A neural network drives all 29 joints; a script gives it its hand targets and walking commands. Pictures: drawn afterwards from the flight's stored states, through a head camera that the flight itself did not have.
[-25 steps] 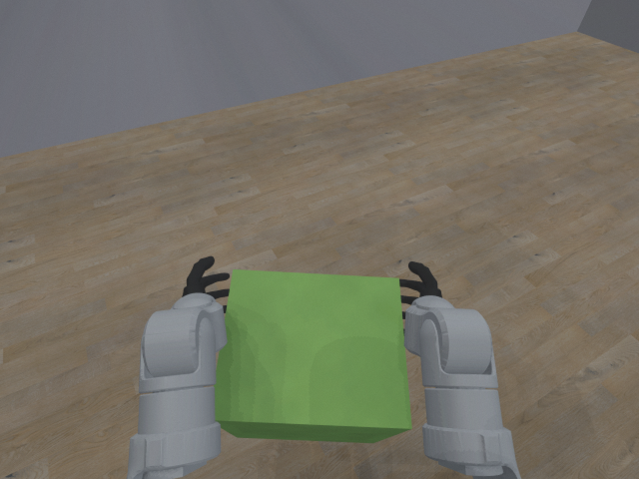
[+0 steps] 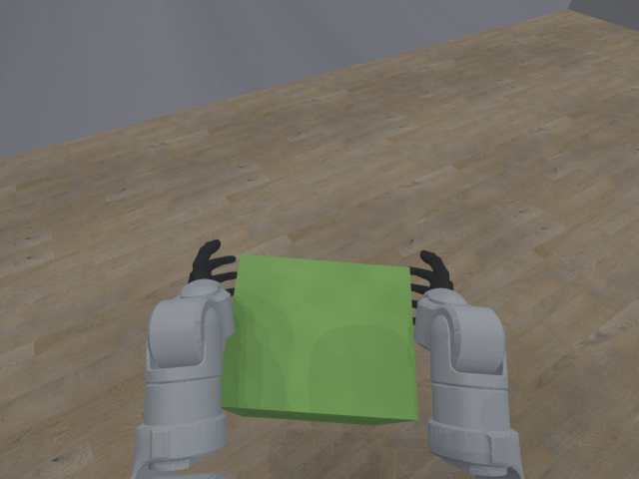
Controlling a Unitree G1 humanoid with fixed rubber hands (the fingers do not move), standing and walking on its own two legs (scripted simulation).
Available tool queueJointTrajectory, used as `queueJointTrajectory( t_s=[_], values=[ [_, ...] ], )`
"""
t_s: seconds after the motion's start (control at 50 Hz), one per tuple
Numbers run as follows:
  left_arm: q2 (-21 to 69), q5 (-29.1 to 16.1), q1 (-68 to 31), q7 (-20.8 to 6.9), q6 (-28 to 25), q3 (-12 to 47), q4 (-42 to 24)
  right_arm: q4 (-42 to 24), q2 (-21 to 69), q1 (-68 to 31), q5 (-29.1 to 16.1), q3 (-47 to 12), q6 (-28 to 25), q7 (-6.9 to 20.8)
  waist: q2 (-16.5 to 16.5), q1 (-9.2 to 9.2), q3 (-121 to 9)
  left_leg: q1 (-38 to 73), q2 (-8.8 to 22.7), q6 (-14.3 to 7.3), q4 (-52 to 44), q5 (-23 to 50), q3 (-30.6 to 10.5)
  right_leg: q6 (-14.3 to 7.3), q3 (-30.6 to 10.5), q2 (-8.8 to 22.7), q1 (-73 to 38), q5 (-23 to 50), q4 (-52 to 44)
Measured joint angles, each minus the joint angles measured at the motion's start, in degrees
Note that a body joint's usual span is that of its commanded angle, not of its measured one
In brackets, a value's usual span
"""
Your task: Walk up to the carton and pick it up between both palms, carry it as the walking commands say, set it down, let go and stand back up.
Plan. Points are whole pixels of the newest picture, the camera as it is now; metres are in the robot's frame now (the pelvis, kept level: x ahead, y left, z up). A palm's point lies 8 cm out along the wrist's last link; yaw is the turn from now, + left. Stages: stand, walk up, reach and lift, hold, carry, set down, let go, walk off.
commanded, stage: carry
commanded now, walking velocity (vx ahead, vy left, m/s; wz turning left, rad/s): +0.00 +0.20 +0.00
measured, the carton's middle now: (316, 350) +0.29 +0.01 -0.01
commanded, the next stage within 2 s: hold in 1.94 s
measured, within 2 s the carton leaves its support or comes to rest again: neither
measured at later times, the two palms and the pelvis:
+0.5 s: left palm (89, 377) +0.22 +0.25 +0.07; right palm (343, 371) +0.23 -0.02 +0.06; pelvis -0.06 +0.10 -0.01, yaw +0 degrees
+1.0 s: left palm (98, 358) +0.23 +0.24 +0.09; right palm (357, 372) +0.22 -0.04 +0.08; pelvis -0.07 +0.10 +0.00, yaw +0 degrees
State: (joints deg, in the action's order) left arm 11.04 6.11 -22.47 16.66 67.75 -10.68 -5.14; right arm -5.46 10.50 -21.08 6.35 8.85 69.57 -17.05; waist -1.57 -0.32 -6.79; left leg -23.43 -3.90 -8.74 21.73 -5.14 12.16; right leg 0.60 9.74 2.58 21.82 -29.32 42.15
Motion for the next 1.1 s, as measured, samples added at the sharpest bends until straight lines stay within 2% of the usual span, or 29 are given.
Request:
queueJointTrajectory(
  t_s=[0.02, 0.04, 0.06, 0.08, 0.1, 0.14, 0.2, 0.28, 0.34, 0.36, 0.38, 0.42, 0.46, 0.52, 0.56, 0.62, 0.74, 0.82, 0.92, 1.1],
  values=[
    [0.01, 0.31, -0.01, -0.33, -0.14, 0.26, 0.02, -0.21, -0.05, 0.18, 0.19, 0.00, -0.14, 0.28, -0.31, 0.21, -0.07, 0.16, -0.50, 1.10, -0.70, 0.59, 0.02, -0.47, 1.36, 0.20, -2.69, 1.49, -5.46],
    [0.03, 0.59, -0.06, -0.55, -0.22, 0.54, 0.27, -0.35, -0.19, 0.49, 0.30, 0.02, -0.21, 0.54, -0.46, 0.29, -0.20, 0.08, -1.07, 3.69, -0.78, 0.79, 0.06, -1.25, 2.35, 0.66, -5.38, 6.32, -11.76],
    [0.10, 0.93, -0.14, -0.85, -0.40, 0.84, 0.65, -0.61, -0.39, 0.91, 0.07, 0.04, -0.27, 0.45, -0.61, -0.07, 0.05, -1.17, -1.00, 7.57, 3.14, -1.26, -0.47, -1.86, 2.53, 1.13, -5.89, 12.26, -13.82],
    [0.02, 0.95, 0.12, -0.89, -0.42, 1.20, 0.77, -0.94, -0.52, 1.52, -0.23, -0.21, -0.22, 0.23, -0.59, -0.55, 0.27, -3.13, -0.74, 9.91, 10.28, -6.13, -2.40, -2.11, 2.19, 1.54, -5.67, 13.84, -13.41],
    [-0.13, 0.63, 0.49, -0.68, -0.09, 1.47, 0.33, -1.44, -0.63, 1.91, -0.69, -0.58, 0.14, -0.20, -0.59, -0.74, 0.70, -4.91, -0.47, 10.62, 17.56, -10.21, -5.00, -2.09, 1.72, 1.91, -5.72, 13.73, -12.92],
    [-0.29, 0.74, 0.92, -1.39, 0.30, 1.41, 0.01, -1.90, -0.70, 1.93, -1.25, -1.13, 0.94, -1.14, -0.61, -0.41, 1.37, -7.01, 0.85, 10.42, 26.92, -13.78, -9.19, -1.52, 1.01, 2.84, -6.15, 13.05, -12.88],
    [-0.08, 0.95, 0.38, -1.97, 0.32, 0.16, 0.63, -1.57, -0.39, 0.95, -1.76, -0.97, 1.68, -2.73, -0.08, 0.61, 1.87, -7.60, 3.84, 10.41, 30.01, -14.63, -12.63, -0.24, 0.37, 4.93, -5.72, 13.25, -12.48],
    [0.09, 1.93, -0.08, -2.48, 0.07, 0.58, 0.46, -1.80, -0.59, 0.71, -1.77, -0.61, 1.20, -2.24, 0.84, 1.52, 2.29, -4.47, 6.04, 10.37, 22.38, -13.93, -11.56, 1.72, -0.61, 8.28, -3.95, 14.30, -11.56],
    [0.21, 2.75, -0.49, -2.40, 0.83, 0.68, 0.60, -1.22, -0.76, 0.68, -2.08, -0.52, 1.25, -2.13, 0.31, 1.82, 1.65, 2.14, 7.28, 10.03, 8.02, -4.49, -9.79, 3.78, -1.11, 9.41, -1.46, 13.16, -7.53],
    [0.18, 3.03, -0.58, -2.62, 0.64, 0.35, 0.75, -0.92, -0.46, 0.86, -2.24, -0.57, 0.77, -2.41, 0.80, 1.93, 1.36, 2.30, 7.17, 11.48, 7.31, -5.73, -9.57, 4.39, -1.45, 9.95, -0.11, 12.17, -5.22],
    [0.02, 3.01, -0.21, -2.89, 0.21, -0.07, 1.13, -0.37, -0.27, 1.47, -2.34, -1.10, 0.04, -2.66, 1.84, 1.68, 1.22, 1.23, 6.72, 11.88, 8.85, -6.67, -9.38, 4.61, -2.49, 9.99, 0.90, 9.64, -3.68],
    [-0.41, 2.55, 1.08, -2.97, 0.23, -0.59, 1.69, 1.55, -0.54, 1.84, -2.34, -2.41, -0.16, -2.57, 2.42, 0.69, 1.13, -0.29, 7.02, 11.30, 10.80, -7.29, -9.34, 4.42, -4.07, 7.99, 2.84, 2.45, 0.60],
    [-0.60, 1.10, 1.58, -1.11, 0.85, -0.70, 2.39, 3.58, -0.55, 1.60, -1.10, -2.33, 0.06, -1.04, 2.72, -0.71, 1.15, -1.28, 7.48, 10.58, 11.07, -6.71, -9.35, 3.57, -3.55, 5.86, 3.79, 0.48, 3.01],
    [-0.57, -1.16, 1.41, 1.74, 1.25, -0.47, 2.16, 4.40, -0.34, 0.93, 0.05, -1.14, -0.16, 0.57, 2.85, -2.68, 1.60, -2.75, 7.69, 10.20, 11.50, -5.99, -8.98, 2.17, -1.80, 3.24, 1.69, 4.62, -3.67],
    [-0.44, -2.17, 1.22, 2.69, 0.49, 0.06, 2.14, 3.82, -0.27, 0.65, 0.50, -0.11, -0.54, 1.16, 1.28, -2.97, 2.54, -2.96, 7.89, 10.08, 11.36, -5.38, -9.35, 0.90, -1.63, 2.58, 1.07, 11.00, -6.29],
    [-0.39, -2.50, 1.04, 2.93, 0.39, 0.73, 1.04, 1.84, -0.58, 1.64, 0.12, -0.47, -0.89, 1.38, 0.21, -2.96, 2.40, -2.84, 7.61, 9.95, 10.28, -4.38, -9.14, 0.47, -1.75, 2.77, 1.06, 14.40, -7.60],
    [-0.05, -0.23, 0.17, -0.07, -0.36, 0.06, 3.42, 1.10, -0.73, 2.08, -0.32, -0.86, 0.09, -0.47, -0.03, -0.76, -0.13, -3.00, 7.18, 9.74, 8.91, -3.53, -8.82, 0.92, -1.90, 3.14, 1.37, 14.87, -8.69],
    [0.03, 0.40, -0.11, -0.43, -0.31, 0.09, 4.48, 1.65, -0.58, 1.56, -1.04, 0.02, 0.70, -1.47, 0.01, 0.33, -0.76, -2.59, 7.12, 9.67, 9.03, -3.92, -8.83, 1.05, -1.85, 3.22, 0.88, 14.60, -8.69],
    [0.07, 1.31, -0.20, -1.16, -0.80, -0.44, 4.75, 2.67, -0.45, 1.17, -1.39, 0.02, -0.16, -1.75, 0.24, 0.20, -0.79, -1.77, 7.49, 9.93, 9.37, -4.65, -8.51, 0.75, -2.19, 2.90, 0.23, 14.07, -8.50],
    [0.14, 0.62, -0.37, -0.53, -1.63, -0.78, 5.75, 3.71, -0.29, 0.72, -0.63, 0.65, -0.84, -1.09, 0.16, -0.71, -0.92, -1.35, 7.97, 10.43, 10.18, -5.78, -8.45, 0.32, -2.29, 2.52, -0.07, 12.84, -7.60]
  ],
)
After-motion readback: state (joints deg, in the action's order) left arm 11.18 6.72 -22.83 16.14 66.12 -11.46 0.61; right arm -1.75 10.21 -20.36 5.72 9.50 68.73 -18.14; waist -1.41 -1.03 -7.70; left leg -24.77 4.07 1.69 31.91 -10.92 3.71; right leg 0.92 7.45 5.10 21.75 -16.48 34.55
